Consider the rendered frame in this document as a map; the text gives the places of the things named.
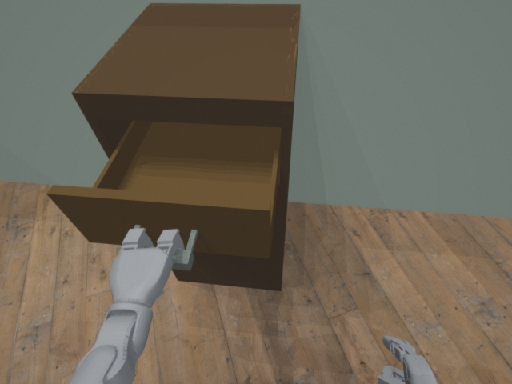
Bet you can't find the cabinet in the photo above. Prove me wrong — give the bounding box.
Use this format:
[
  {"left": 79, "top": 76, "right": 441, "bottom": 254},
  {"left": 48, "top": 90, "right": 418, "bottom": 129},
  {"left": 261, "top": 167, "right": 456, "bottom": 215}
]
[{"left": 72, "top": 3, "right": 301, "bottom": 291}]

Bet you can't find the handle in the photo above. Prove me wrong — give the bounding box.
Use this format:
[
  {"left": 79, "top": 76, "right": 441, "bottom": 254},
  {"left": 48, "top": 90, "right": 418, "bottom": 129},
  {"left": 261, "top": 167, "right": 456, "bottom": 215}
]
[{"left": 118, "top": 225, "right": 198, "bottom": 270}]

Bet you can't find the drawer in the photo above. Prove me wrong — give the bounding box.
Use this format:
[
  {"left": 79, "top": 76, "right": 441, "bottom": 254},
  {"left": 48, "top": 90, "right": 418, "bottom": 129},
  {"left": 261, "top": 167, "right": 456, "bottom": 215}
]
[{"left": 47, "top": 121, "right": 282, "bottom": 258}]

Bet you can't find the robot left hand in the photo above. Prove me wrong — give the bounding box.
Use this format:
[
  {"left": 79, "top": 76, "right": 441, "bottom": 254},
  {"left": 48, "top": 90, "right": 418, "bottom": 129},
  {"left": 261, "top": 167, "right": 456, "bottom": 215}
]
[{"left": 109, "top": 228, "right": 185, "bottom": 308}]

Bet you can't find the robot left forearm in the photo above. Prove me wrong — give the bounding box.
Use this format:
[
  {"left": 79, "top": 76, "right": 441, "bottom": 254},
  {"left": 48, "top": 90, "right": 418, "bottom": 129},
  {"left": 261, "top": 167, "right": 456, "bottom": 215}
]
[{"left": 68, "top": 302, "right": 153, "bottom": 384}]

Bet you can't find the robot right hand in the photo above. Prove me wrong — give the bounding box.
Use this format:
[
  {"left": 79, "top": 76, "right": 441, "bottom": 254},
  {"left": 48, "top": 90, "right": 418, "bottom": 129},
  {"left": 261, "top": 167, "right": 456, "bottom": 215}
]
[{"left": 378, "top": 335, "right": 438, "bottom": 384}]

